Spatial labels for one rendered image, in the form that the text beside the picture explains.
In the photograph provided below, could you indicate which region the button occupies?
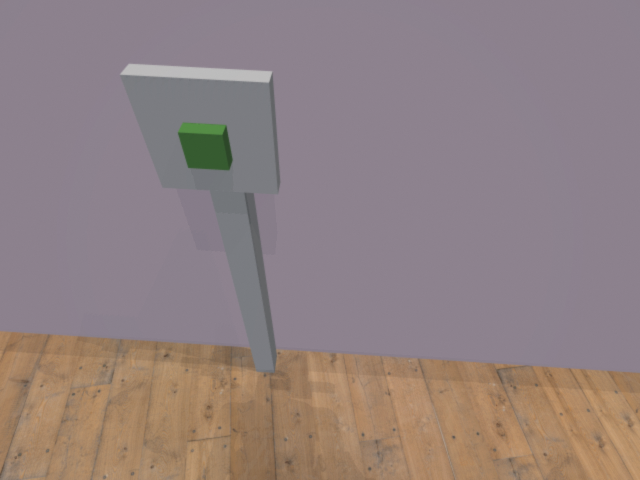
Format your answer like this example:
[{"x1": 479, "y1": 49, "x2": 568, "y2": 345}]
[{"x1": 178, "y1": 123, "x2": 233, "y2": 170}]

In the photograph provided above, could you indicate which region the panel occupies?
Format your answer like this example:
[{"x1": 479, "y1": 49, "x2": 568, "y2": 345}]
[{"x1": 120, "y1": 64, "x2": 280, "y2": 373}]

